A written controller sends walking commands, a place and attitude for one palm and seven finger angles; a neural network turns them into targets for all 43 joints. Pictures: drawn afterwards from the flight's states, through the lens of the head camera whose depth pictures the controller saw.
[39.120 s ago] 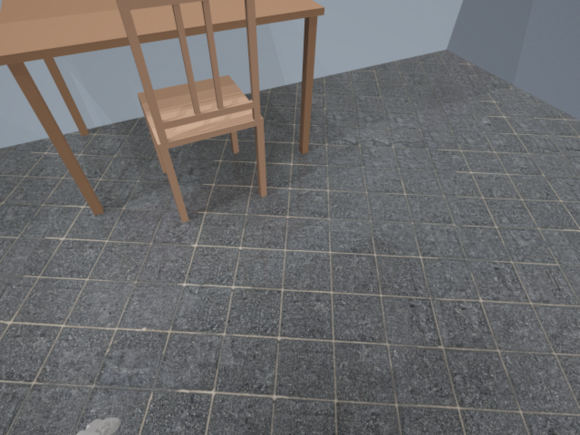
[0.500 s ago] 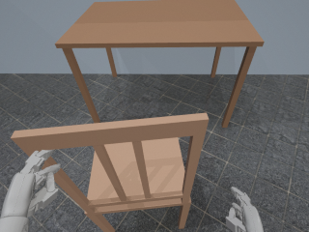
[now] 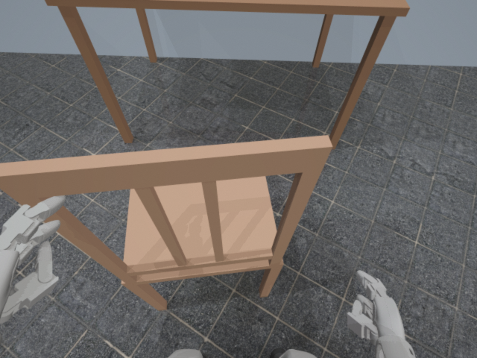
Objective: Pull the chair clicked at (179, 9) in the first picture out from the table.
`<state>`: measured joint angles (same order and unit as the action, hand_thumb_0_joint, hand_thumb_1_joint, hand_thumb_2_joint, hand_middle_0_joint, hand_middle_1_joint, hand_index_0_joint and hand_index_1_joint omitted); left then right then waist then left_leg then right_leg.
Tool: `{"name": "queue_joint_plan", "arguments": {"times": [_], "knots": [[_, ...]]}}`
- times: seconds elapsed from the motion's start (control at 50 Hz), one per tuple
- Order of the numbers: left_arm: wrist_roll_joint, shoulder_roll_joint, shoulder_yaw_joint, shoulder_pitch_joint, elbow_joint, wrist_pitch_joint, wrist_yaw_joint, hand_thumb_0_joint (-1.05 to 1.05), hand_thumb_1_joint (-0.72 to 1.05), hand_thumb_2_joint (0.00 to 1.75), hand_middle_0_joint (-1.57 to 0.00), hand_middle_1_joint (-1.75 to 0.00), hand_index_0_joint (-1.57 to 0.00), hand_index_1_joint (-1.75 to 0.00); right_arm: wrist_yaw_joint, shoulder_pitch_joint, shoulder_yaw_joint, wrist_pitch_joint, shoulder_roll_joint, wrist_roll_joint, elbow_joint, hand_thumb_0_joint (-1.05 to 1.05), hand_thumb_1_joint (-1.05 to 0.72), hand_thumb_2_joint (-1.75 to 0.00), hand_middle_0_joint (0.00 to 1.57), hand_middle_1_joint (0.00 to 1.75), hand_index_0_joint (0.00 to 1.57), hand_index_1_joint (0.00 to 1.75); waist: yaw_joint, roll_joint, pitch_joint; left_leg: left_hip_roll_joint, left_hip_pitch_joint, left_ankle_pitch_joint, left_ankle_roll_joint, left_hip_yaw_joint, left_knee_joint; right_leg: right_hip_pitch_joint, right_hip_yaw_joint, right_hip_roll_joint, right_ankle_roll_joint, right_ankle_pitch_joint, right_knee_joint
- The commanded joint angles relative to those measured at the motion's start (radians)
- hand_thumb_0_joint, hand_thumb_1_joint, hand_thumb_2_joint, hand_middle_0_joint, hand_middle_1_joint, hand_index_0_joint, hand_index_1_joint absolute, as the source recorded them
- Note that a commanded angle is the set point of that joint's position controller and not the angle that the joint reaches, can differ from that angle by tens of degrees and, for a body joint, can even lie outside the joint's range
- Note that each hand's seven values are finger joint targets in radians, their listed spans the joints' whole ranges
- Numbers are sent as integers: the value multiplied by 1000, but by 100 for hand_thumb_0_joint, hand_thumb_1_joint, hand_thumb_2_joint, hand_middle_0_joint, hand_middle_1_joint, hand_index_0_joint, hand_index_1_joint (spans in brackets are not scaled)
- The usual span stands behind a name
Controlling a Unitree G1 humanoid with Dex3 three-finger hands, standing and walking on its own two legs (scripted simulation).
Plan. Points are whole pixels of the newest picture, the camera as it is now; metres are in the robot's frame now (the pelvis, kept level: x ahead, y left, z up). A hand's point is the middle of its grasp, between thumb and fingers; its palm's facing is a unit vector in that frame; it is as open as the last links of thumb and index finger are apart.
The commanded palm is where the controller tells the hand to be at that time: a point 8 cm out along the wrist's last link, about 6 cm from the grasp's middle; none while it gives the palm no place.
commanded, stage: step back with the hand held close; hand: left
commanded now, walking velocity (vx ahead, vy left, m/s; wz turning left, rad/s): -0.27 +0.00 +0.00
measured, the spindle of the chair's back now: (167, 233) +0.32 +0.16 -0.06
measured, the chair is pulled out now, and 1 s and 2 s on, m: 0.58 0.58 0.58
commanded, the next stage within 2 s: stop stepping back and stand still in 0.68 s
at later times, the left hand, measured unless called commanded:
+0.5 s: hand out of the picture +0.12 +0.30 +0.15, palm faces +0.43 -0.81 -0.39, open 7.4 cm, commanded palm +0.05 +0.34 +0.18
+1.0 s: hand out of the picture +0.03 +0.28 +0.16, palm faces +0.34 -0.80 -0.49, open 7.4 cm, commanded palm -0.03 +0.32 +0.18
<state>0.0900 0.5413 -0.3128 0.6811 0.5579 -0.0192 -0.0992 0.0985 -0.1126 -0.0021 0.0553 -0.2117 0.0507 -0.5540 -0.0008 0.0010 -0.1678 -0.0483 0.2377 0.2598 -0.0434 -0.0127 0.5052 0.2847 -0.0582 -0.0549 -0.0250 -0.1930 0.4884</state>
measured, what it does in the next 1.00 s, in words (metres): walks backwards: right foot, then left foot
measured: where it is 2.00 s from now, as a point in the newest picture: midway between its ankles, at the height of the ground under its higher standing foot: outside the picture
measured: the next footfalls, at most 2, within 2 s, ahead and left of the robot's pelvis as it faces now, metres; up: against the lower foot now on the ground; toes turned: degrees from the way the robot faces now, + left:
right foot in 0.68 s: -0.21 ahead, -0.10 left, +0.00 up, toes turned -2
left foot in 0.88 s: -0.08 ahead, +0.13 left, +0.00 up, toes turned -2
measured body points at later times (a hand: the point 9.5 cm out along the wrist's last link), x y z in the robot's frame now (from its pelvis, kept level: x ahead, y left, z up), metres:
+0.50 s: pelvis -0.08 +0.04 -0.01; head -0.07 +0.06 +0.44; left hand +0.10 +0.34 +0.17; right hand +0.08 -0.20 -0.08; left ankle +0.00 +0.15 -0.74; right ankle -0.02 -0.13 -0.71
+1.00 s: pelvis -0.18 +0.02 -0.01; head -0.16 +0.04 +0.44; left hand +0.01 +0.32 +0.19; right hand -0.02 -0.23 -0.08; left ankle -0.12 +0.13 -0.74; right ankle -0.21 -0.11 -0.73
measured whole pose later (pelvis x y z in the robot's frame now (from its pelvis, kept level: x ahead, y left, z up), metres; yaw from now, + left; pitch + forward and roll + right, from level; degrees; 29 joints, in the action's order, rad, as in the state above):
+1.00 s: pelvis -0.18 +0.02 -0.01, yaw -2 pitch +0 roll +0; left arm 0.06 0.46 -0.46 0.58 0.53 0.20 -0.12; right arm 0.08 -0.18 0.01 0.12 -0.20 0.02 -0.63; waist 0.01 0.05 -0.03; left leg 0.01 0.33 0.18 0.01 0.01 0.53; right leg 0.23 -0.01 -0.03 -0.02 -0.40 0.59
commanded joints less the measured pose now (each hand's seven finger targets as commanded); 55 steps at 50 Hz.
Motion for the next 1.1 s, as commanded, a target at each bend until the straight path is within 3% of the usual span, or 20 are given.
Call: {"name": "queue_joint_plan", "arguments": {"times": [0.0,0.1,0.18,0.24,0.32,0.36,0.4,0.46,0.58,0.68,0.72,0.74,0.76,0.78,0.82,0.88,0.92,1.0,1.04,1.08], "knots": [[2,190,-338,-21,429,195,-96,0,90,90,-20,-30,-20,-30,21,54,56,54,-115,-9,147,0,-90,-90,20,30,20,30,-32,-192,425,-87,0,-408,57,-73,-27,-222,31,-72,30,360,45],[-6,134,-335,-28,277,216,-101,0,90,90,-20,-30,-20,-30,33,26,59,73,-112,-23,106,0,-90,-90,20,30,20,30,-16,-107,346,-65,75,-147,47,-67,-36,-125,65,-78,30,209,-10],[-20,5,-243,-57,7,204,-89,0,90,90,-20,-30,-20,-30,18,1,69,59,-116,-18,77,0,-90,-90,20,30,20,30,2,24,239,-16,98,107,43,-31,20,43,133,-116,54,-108,-149],[-35,-3,-184,-171,-54,196,-85,0,90,90,-20,-30,-20,-30,11,9,69,57,-124,-15,73,0,-90,-90,20,30,20,30,7,158,161,13,60,179,44,-21,157,245,158,-163,75,-373,-246],[-54,18,-155,-261,48,197,-85,0,90,90,-20,-30,-20,-30,12,24,38,59,-123,-26,101,0,-90,-90,20,30,20,30,1,174,155,-15,94,223,72,-57,72,258,105,-133,55,-433,-194],[-62,103,-208,-306,188,213,-97,0,90,90,-20,-30,-20,-30,24,43,33,67,-142,-26,124,0,-90,-90,20,30,20,30,-2,-1,162,-73,209,332,98,-131,-122,130,67,-64,18,-416,-69],[-78,82,-220,-339,352,245,-104,0,90,90,-20,-30,-20,-30,24,41,33,95,-154,-32,158,0,-90,-90,20,30,20,30,0,-324,222,-198,440,529,158,-298,-354,-138,12,34,-10,-218,275],[-78,130,-272,-217,387,269,-98,0,90,90,-20,-30,-20,-30,10,30,48,123,-137,-31,151,0,-90,-90,20,30,20,30,-10,-348,275,-207,376,319,158,-261,-278,-144,33,27,-4,-142,350],[-28,43,-270,-87,157,319,-61,0,90,90,-20,-30,-20,-30,-12,-30,46,166,-121,-54,46,0,-90,-90,20,30,20,30,-5,-269,224,-195,124,30,169,-275,-222,9,41,48,29,-269,94],[-25,48,-243,-158,97,353,-18,0,90,90,-20,-30,-20,-30,-27,-13,61,169,-133,-60,4,0,-90,-90,20,30,20,30,-28,-168,401,-185,-196,-498,130,-195,-3,-26,52,28,28,-5,-201],[-25,45,-206,-189,182,357,-2,0,90,90,-20,-30,-20,-30,-26,-13,77,150,-136,-40,22,0,-90,-90,20,30,20,30,-26,59,473,-86,-240,-506,82,-76,143,-56,43,-6,46,226,-206],[-18,94,-242,-166,205,356,-1,0,90,90,-20,-30,-20,-30,-19,5,86,146,-142,-20,44,0,-90,-90,20,30,20,30,-22,247,455,-15,-198,-299,60,-9,266,-16,95,-97,75,392,-187],[-9,128,-279,-114,201,354,-7,0,90,90,-20,-30,-20,-30,-15,12,83,142,-127,-6,55,0,-90,-90,20,30,20,30,-21,327,448,55,-99,-78,52,14,345,-26,118,-183,121,546,-163],[-5,96,-271,-43,147,330,-10,0,90,90,-20,-30,-20,-30,-18,32,75,123,-109,4,83,0,-90,-90,20,30,20,30,-11,321,384,61,15,31,54,6,417,-39,140,-225,149,571,-118],[-7,104,-305,-49,190,288,-21,0,90,90,-20,-30,-20,-30,-22,60,46,91,-83,-6,102,0,-90,-90,20,30,20,30,17,150,295,16,127,10,61,-34,260,-83,107,-207,122,499,-59],[-13,68,-279,-105,197,291,-35,0,90,90,-20,-30,-20,-30,4,31,36,111,-105,-15,96,0,-90,-90,20,30,20,30,20,-173,265,-111,-114,-596,105,-153,-129,22,7,9,10,100,135],[-34,90,-289,-107,173,286,-51,0,90,90,-20,-30,-20,-30,-9,-21,53,118,-98,-38,67,0,-90,-90,20,30,20,30,10,-214,320,-189,-269,-833,160,-224,-82,106,47,34,13,-256,144],[-30,52,-235,-93,208,269,-44,0,90,90,-20,-30,-20,-30,-25,-16,48,138,-117,-38,78,0,-90,-90,20,30,20,30,3,-263,285,-169,-29,-378,135,-199,-134,-95,49,3,10,-152,-38],[-31,35,-215,-49,176,261,-45,0,90,90,-20,-30,-20,-30,-26,-3,45,137,-118,-21,81,0,-90,-90,20,30,20,30,-3,-121,250,-101,79,6,102,-150,-126,-176,36,-2,11,-47,-151],[-32,57,-225,-32,153,256,-52,0,90,90,-20,-30,-20,-30,-18,-6,48,125,-114,-22,88,0,-90,-90,20,30,20,30,13,3,220,-20,122,253,66,-87,-75,-97,91,-37,41,-256,-218]]}}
